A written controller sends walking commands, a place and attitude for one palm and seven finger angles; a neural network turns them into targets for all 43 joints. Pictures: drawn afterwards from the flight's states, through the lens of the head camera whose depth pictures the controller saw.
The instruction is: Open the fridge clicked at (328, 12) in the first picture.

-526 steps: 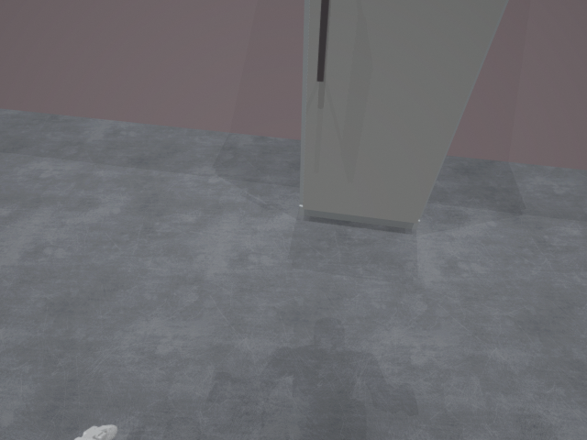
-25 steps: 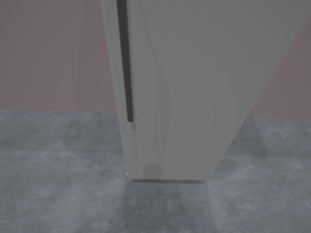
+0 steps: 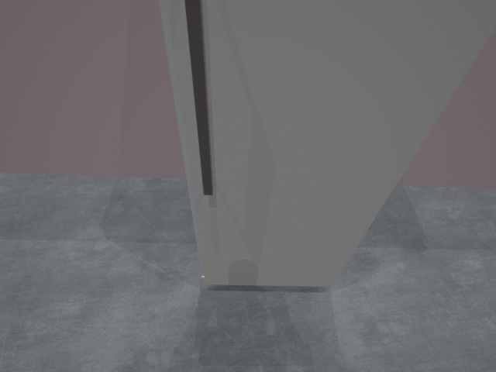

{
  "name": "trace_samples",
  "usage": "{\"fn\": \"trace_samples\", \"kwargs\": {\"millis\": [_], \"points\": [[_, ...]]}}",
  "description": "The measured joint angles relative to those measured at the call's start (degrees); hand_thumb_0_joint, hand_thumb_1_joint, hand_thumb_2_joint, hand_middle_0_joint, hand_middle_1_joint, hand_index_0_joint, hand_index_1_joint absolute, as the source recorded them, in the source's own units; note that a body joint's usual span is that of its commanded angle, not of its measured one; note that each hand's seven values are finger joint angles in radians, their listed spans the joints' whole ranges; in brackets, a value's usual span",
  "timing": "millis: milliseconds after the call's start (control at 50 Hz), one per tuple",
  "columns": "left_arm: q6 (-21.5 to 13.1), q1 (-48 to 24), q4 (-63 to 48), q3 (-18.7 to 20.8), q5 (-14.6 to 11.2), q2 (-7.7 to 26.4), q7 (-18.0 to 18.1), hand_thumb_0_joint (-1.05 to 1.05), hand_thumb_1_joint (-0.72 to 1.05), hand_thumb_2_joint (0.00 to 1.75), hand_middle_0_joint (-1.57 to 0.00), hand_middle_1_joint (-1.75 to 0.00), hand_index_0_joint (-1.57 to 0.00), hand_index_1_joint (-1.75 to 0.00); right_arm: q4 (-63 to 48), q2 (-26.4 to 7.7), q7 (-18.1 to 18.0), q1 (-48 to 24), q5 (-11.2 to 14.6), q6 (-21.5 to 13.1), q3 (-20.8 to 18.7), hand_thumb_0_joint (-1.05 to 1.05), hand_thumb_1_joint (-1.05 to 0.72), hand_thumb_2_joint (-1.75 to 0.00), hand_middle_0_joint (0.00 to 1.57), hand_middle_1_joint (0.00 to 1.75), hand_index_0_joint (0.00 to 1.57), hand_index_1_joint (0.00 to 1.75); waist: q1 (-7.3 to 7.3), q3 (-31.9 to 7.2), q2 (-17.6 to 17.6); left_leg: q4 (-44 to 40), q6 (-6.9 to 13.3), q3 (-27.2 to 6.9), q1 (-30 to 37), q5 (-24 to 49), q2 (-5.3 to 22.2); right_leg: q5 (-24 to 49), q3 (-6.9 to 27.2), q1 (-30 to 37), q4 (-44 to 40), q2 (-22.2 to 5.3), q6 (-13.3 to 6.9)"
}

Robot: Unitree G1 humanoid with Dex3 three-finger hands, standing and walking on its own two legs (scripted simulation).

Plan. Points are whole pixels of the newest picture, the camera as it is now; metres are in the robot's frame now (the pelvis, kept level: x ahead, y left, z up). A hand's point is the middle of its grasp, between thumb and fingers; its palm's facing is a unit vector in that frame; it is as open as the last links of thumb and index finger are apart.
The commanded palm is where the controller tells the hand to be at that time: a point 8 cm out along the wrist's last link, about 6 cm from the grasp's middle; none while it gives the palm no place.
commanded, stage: look again from close up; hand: left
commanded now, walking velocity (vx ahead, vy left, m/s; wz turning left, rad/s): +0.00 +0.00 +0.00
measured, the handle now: (202, 92) +0.51 +0.13 +0.19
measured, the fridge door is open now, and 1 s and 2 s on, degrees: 0 0 0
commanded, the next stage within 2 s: raise the hand to about handle height in 0.02 s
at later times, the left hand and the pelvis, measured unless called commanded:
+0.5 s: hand (140, 344) +0.17 +0.18 -0.03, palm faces +0.05 -1.00 +0.00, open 8.4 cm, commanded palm +0.12 +0.25 -0.02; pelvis -0.03 -0.02 -0.07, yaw +0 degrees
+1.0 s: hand (109, 305) +0.19 +0.21 +0.04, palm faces +0.11 -0.99 -0.06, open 11.4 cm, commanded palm +0.16 +0.26 +0.05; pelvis -0.02 -0.02 -0.04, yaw +0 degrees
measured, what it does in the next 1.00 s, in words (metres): stands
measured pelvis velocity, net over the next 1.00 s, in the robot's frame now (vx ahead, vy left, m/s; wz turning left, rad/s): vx -0.02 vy -0.02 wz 0.00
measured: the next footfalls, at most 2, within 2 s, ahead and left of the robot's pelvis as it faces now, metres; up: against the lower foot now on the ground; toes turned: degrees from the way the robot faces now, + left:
none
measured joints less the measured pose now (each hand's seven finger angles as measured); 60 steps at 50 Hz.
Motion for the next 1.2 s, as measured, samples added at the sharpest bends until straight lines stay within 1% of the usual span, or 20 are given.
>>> {"fn": "trace_samples", "kwargs": {"millis": [140,160,180,200,260,300,340,380,420,440,480,540,600,660,720,780,840,880,1040,1200], "points": [[-0.2,-0.1,-0.1,-0.2,0.2,-0.3,0.6,0.0,0.9,0.9,-0.2,-0.3,-0.2,-0.3,-0.5,-0.3,0.1,-0.2,0.1,0.1,0.1,0.01,-0.91,-0.9,0.2,0.3,0.2,0.3,0.02,0.0,0.5,1.1,0.0,-0.2,-0.6,-0.5,0.3,0.0,-0.2,0.0,-0.1,0.3,0.0],[3.3,2.8,-9.5,0.4,-2.2,-0.6,0.8,0.0,0.9,0.9,-0.2,-0.3,-0.2,-0.3,-3.6,-0.6,-0.1,0.8,0.8,-0.2,0.3,0.01,-0.91,-0.9,0.2,0.3,0.2,0.3,-0.24,0.4,0.7,2.1,0.1,-0.2,-1.2,-0.9,0.4,-0.2,-0.2,-0.5,0.8,0.3,0.0],[4.5,6.2,-21.2,1.1,-4.0,-0.8,1.5,0.01,0.9,0.9,-0.2,-0.3,-0.2,-0.3,-6.8,-0.7,-0.9,2.3,1.4,-2.5,0.6,0.01,-0.91,-0.9,0.2,0.3,0.2,0.3,0.13,0.7,0.5,2.6,0.2,0.1,-1.5,-1.1,0.1,-0.9,0.1,-1.5,2.7,0.0,-0.3],[3.4,9.0,-31.5,1.2,-5.1,-0.8,2.8,0.01,0.9,0.89,-0.2,-0.31,-0.2,-0.3,-9.7,-0.8,-1.6,3.8,2.0,-5.2,0.5,0.01,-0.91,-0.9,0.2,0.3,0.2,0.3,0.38,0.3,0.3,3.0,0.2,0.3,-2.0,-1.3,-0.3,-2.0,0.2,-3.0,5.1,-0.5,-0.7],[-2.2,10.3,-51.0,2.0,-8.6,-1.4,4.4,0.01,0.87,0.88,-0.2,-0.32,-0.2,-0.32,-16.4,-1.6,-2.4,4.9,2.9,-10.3,0.1,0.01,-0.91,-0.9,0.2,0.3,0.2,0.3,-0.91,-1.3,1.3,6.6,0.4,-0.5,-5.4,-2.2,-1.2,-4.7,-0.7,-6.4,10.1,-1.6,-0.1],[-8.9,7.1,-55.7,4.0,-9.9,-1.7,2.7,0.01,0.85,0.87,-0.2,-0.34,-0.2,-0.33,-19.8,-2.1,-2.3,3.4,2.2,-11.6,-0.2,0.01,-0.91,-0.9,0.2,0.3,0.2,0.3,-2.06,-3.2,2.2,10.6,0.2,-1.0,-9.9,-3.4,-0.9,-5.9,-1.1,-10.5,13.9,-1.4,0.0],[-17.3,3.7,-56.4,6.5,-11.4,-1.5,-1.4,0.01,0.82,0.86,-0.2,-0.36,-0.2,-0.35,-22.8,-2.1,-1.3,1.2,1.4,-12.2,-0.7,0.01,-0.91,-0.9,0.2,0.3,0.2,0.3,-2.36,-5.7,2.4,15.7,-0.2,-0.7,-15.9,-5.0,0.0,-7.7,-0.7,-16.8,19.3,-0.8,-0.5],[-25.6,1.6,-55.9,8.4,-13.4,-0.9,-7.6,0.01,0.78,0.84,-0.21,-0.38,-0.2,-0.37,-25.7,-2.0,0.1,-1.2,0.9,-12.4,-1.4,0.01,-0.91,-0.9,0.2,0.3,0.2,0.3,-2.3,-7.7,1.9,21.8,-0.7,-0.4,-22.3,-7.2,1.1,-9.9,-0.1,-23.6,25.7,-0.1,-1.1],[-29.7,1.4,-55.6,9.9,-15.0,-0.3,-14.0,0.0,0.74,0.83,-0.21,-0.41,-0.21,-0.4,-28.8,-2.1,1.1,-3.0,1.1,-11.9,-2.1,0.01,-0.91,-0.9,0.2,0.3,0.2,0.3,-2.01,-8.4,1.4,27.3,-0.9,-0.4,-27.1,-9.3,2.1,-12.1,0.1,-28.4,31.2,0.6,-1.6],[-29.4,2.2,-56.0,10.3,-15.9,0.1,-16.4,0.0,0.72,0.82,-0.21,-0.42,-0.21,-0.41,-30.4,-2.3,1.2,-3.6,1.3,-11.4,-2.3,0.01,-0.91,-0.9,0.2,0.3,0.2,0.3,-1.81,-8.5,1.1,29.3,-1.3,-0.5,-28.8,-10.0,2.3,-13.2,0.1,-29.9,33.2,0.8,-1.5],[-26.2,4.9,-57.2,11.0,-17.6,0.3,-19.0,0.0,0.68,0.8,-0.22,-0.45,-0.22,-0.44,-33.1,-3.0,0.5,-4.2,1.9,-10.5,-2.7,0.01,-0.91,-0.9,0.2,0.3,0.2,0.3,-1.2,-8.4,1.1,32.3,-1.5,-1.0,-30.7,-11.4,2.7,-14.5,-0.3,-31.6,36.1,1.1,-2.2],[-21.9,9.9,-59.6,12.2,-18.5,0.4,-18.0,0.0,0.61,0.77,-0.22,-0.49,-0.22,-0.49,-35.3,-3.6,-1.0,-3.7,2.1,-10.0,-3.0,0.01,-0.91,-0.9,0.2,0.3,0.2,0.3,0.1,-8.6,1.1,34.6,-1.9,-2.3,-32.1,-12.5,3.0,-15.5,-1.4,-32.2,37.6,1.6,-2.7],[-22.7,13.4,-63.6,13.1,-18.0,0.7,-15.1,0.01,0.54,0.74,-0.23,-0.54,-0.23,-0.53,-35.4,-3.9,-2.4,-2.5,1.7,-10.7,-2.7,0.01,-0.91,-0.9,0.2,0.3,0.2,0.3,1.19,-8.3,1.6,35.6,-2.3,-4.0,-32.5,-12.9,3.3,-15.8,-3.1,-31.5,37.3,2.1,-3.1],[-25.9,12.4,-66.3,13.7,-18.4,1.8,-15.4,0.01,0.46,0.71,-0.23,-0.58,-0.23,-0.57,-33.8,-4.0,-3.4,-1.8,1.6,-11.8,-1.5,0.01,-0.91,-0.9,0.2,0.3,0.2,0.3,1.82,-7.7,2.3,36.3,-2.6,-5.7,-33.2,-13.0,3.4,-15.7,-4.7,-31.2,37.0,2.6,-3.5],[-25.4,8.0,-66.2,13.8,-19.4,3.3,-18.5,0.01,0.39,0.68,-0.23,-0.62,-0.23,-0.62,-31.7,-3.6,-4.0,-1.5,2.1,-12.2,0.0,0.01,-0.91,-0.9,0.2,0.3,0.2,0.3,1.74,-7.0,3.3,36.1,-2.7,-6.5,-33.1,-12.6,3.5,-15.3,-5.4,-30.6,36.1,2.9,-3.7],[-20.5,4.1,-64.5,14.2,-20.3,5.1,-21.1,0.01,0.32,0.65,-0.24,-0.67,-0.24,-0.66,-30.3,-2.5,-4.4,-0.6,2.7,-11.9,1.1,0.01,-0.91,-0.9,0.2,0.3,0.2,0.3,0.96,-6.8,3.9,33.9,-2.8,-5.9,-31.2,-11.8,3.7,-14.2,-4.8,-29.2,34.1,3.0,-3.6],[-15.7,2.9,-63.0,15.6,-21.3,6.0,-21.4,0.01,0.25,0.62,-0.25,-0.71,-0.25,-0.71,-29.8,-1.6,-4.5,0.9,2.9,-11.5,1.5,0.01,-0.9,-0.9,0.2,0.3,0.2,0.3,-0.14,-6.9,4.3,30.5,-2.7,-4.6,-28.2,-10.8,3.8,-12.9,-3.6,-26.9,31.2,3.0,-3.3],[-14.2,3.2,-63.0,16.7,-21.8,6.0,-20.6,0.01,0.21,0.6,-0.25,-0.74,-0.25,-0.74,-29.8,-1.4,-4.4,2.1,2.9,-11.5,1.4,0.02,-0.9,-0.9,0.2,0.3,0.2,0.3,-0.71,-7.1,4.4,28.3,-2.5,-3.6,-26.2,-10.2,3.7,-12.1,-2.6,-25.5,29.3,2.9,-3.0],[-15.2,3.1,-63.5,18.2,-22.2,5.4,-19.7,0.0,0.02,0.52,-0.26,-0.86,-0.26,-0.86,-29.6,-4.1,-4.1,4.6,3.1,-12.3,0.2,0.02,-0.9,-0.9,0.2,0.3,0.2,0.3,-0.48,-6.6,4.2,23.7,-1.6,-2.1,-22.0,-8.9,3.0,-10.4,-1.3,-21.8,24.8,2.1,-2.1],[-12.7,-0.7,-63.4,18.5,-22.0,7.0,-20.3,0.0,-0.17,0.44,-0.28,-0.98,-0.28,-0.98,-30.0,-5.4,-4.8,2.9,3.5,-13.3,0.5,0.02,-0.91,-0.9,0.2,0.3,0.2,0.3,0.26,-5.3,3.5,20.7,-0.9,-2.0,-18.3,-7.8,2.4,-8.8,-1.4,-17.8,21.1,1.7,-1.5]]}}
